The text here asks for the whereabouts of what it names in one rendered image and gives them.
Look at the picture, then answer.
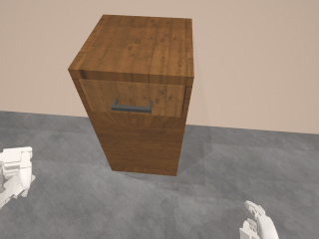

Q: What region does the cabinet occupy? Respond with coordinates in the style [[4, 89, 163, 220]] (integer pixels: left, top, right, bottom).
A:
[[68, 14, 194, 176]]

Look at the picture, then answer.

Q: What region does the robot right hand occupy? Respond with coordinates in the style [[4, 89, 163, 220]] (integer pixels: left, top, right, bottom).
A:
[[239, 200, 279, 239]]

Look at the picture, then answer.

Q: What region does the handle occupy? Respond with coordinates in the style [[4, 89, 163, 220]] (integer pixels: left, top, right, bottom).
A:
[[111, 98, 153, 114]]

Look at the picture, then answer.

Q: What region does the robot left hand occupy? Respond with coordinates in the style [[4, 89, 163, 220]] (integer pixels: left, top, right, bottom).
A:
[[0, 146, 36, 210]]

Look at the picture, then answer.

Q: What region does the drawer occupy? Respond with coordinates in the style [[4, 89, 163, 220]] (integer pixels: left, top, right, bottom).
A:
[[79, 79, 185, 118]]

